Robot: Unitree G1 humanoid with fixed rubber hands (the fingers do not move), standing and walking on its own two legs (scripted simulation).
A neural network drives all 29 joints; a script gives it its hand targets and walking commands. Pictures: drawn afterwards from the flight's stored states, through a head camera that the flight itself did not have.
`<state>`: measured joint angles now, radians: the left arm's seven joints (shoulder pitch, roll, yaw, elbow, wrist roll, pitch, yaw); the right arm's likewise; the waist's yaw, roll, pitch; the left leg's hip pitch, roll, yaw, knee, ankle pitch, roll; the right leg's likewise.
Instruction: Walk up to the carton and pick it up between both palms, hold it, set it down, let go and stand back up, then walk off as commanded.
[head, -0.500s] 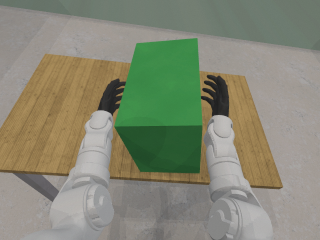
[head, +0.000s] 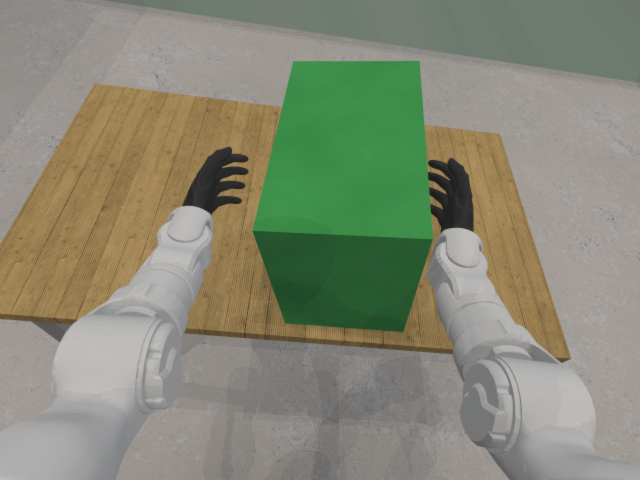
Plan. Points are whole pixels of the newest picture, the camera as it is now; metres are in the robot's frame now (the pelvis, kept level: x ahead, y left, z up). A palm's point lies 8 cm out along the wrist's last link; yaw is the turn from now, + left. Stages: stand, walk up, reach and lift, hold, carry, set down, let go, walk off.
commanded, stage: set down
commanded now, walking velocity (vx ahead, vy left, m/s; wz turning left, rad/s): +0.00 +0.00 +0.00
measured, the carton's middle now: (349, 198) +0.52 -0.04 +0.00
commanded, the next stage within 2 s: none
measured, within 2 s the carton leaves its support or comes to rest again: rests again in 0.62 s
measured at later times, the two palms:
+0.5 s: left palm (203, 220) +0.43 +0.16 +0.04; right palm (455, 257) +0.40 -0.16 +0.05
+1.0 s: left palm (181, 275) +0.36 +0.18 +0.02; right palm (465, 322) +0.33 -0.18 +0.02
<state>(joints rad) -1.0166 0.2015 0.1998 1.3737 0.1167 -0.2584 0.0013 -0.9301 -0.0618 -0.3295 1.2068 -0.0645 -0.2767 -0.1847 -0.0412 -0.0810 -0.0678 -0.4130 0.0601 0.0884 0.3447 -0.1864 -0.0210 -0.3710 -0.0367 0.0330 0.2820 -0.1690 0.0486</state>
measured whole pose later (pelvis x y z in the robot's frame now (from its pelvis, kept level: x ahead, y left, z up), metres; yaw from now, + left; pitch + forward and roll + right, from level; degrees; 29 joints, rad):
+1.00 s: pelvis -0.04 +0.00 +0.00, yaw +0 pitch +11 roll -1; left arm -0.86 0.21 0.14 1.49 0.00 -0.42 -0.05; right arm -0.71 -0.09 -0.05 1.35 0.15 -0.49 -0.21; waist -0.04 -0.04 -0.09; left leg -0.44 0.06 0.09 0.43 -0.18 -0.02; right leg -0.40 -0.04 0.03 0.37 -0.16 0.05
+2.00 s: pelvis -0.04 +0.00 +0.00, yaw +0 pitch +1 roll -1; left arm 0.03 0.21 0.10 0.55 -0.06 -0.22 -0.13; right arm 0.14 -0.03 0.03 0.51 0.16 -0.41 -0.21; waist -0.04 -0.04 -0.04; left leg -0.24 0.06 0.09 0.43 -0.21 -0.01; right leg -0.20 -0.04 0.03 0.37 -0.19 0.04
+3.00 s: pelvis -0.03 +0.00 +0.00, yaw +0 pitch +1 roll +0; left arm 0.21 0.23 0.04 0.39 -0.07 0.01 -0.09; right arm 0.27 -0.12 0.04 0.36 0.16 -0.21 -0.09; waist -0.04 0.00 -0.01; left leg -0.19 0.06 0.09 0.39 -0.21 -0.02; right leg -0.16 -0.04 0.03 0.35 -0.21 0.03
